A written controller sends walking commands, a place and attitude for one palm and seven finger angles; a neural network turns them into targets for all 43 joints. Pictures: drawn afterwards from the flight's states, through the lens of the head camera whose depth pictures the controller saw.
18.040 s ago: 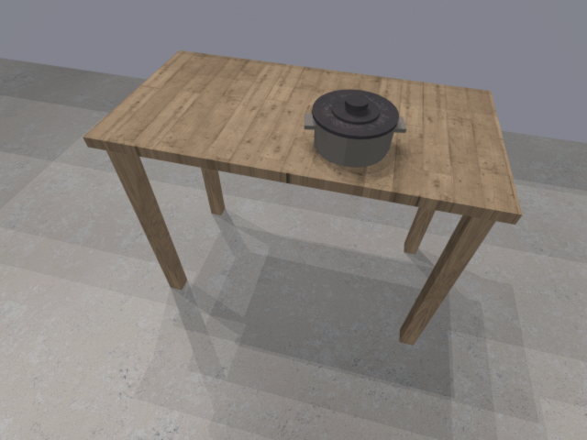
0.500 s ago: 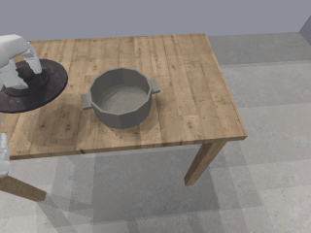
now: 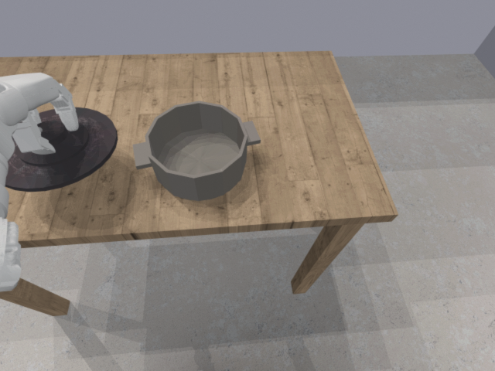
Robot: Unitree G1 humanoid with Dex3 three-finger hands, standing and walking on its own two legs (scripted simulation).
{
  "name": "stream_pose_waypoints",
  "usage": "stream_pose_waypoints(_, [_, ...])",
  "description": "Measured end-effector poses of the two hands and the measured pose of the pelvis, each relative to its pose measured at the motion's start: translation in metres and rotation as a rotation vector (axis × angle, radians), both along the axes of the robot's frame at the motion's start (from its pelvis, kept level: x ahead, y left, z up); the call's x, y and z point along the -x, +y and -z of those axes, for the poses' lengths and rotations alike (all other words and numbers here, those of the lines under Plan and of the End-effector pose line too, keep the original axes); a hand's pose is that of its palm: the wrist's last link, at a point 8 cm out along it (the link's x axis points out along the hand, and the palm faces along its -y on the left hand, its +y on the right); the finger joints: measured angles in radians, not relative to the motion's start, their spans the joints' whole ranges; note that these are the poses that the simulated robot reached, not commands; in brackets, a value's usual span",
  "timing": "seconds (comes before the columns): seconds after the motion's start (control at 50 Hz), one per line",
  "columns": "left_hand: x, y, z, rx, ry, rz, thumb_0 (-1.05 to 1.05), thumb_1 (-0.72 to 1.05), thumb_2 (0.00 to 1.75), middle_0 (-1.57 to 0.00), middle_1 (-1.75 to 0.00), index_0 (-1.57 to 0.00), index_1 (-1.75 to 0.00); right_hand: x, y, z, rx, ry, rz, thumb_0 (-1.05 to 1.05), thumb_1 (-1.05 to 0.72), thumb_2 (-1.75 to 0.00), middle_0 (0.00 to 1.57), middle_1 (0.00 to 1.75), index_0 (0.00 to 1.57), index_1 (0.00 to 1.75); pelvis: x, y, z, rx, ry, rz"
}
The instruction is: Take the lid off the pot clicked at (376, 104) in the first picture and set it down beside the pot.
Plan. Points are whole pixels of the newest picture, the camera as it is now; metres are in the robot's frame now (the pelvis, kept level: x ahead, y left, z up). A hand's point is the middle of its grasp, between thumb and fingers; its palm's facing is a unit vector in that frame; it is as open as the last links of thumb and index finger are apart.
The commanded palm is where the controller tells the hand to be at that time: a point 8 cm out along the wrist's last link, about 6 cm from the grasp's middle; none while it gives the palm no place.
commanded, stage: lower the lid onto the table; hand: left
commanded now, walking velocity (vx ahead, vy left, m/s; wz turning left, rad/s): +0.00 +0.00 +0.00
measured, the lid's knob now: (48, 133) +0.48 +0.31 +0.09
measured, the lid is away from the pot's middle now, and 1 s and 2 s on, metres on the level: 0.23 0.24 0.23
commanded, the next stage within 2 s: open the fingers wide in 1.12 s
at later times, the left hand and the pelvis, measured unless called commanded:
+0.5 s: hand (51, 137) +0.47 +0.30 +0.09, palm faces -0.47 -0.10 -0.88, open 8.1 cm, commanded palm +0.51 +0.31 +0.15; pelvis +0.00 +0.01 +0.00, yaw -1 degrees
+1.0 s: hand (55, 157) +0.46 +0.31 +0.05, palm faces -0.51 -0.08 -0.85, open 8.1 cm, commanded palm +0.52 +0.31 +0.12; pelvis -0.01 +0.00 -0.01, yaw -1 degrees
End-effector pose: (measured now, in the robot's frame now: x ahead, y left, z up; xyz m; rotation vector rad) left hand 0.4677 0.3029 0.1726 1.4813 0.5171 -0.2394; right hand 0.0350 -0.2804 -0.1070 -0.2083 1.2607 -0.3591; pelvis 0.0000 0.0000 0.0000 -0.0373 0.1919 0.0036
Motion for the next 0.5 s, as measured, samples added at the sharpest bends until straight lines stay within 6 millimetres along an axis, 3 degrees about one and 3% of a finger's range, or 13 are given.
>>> stream_pose_waypoints(0.26, [-0.008,0.005,0.017,-0.002,0.022,0.0,0.02,0.08,0.87,-0.67,-0.95,-0.7,-0.97,0.036,0.005,0.001,0.009,0.095,0.05,0.01,-0.9,-0.9,0.2,0.3,0.2,0.3,-0.001,0.006,0.003,0.005,0.028,0.006])
stream_pose_waypoints(0.5, [-0.013,0.0,0.029,0.02,0.008,0.01,0.02,0.09,0.87,-0.66,-0.95,-0.7,-0.97,0.043,0.007,0.001,0.016,0.095,0.07,0.01,-0.9,-0.9,0.2,0.3,0.2,0.3,0.0,0.007,0.005,0.007,0.045,0.017])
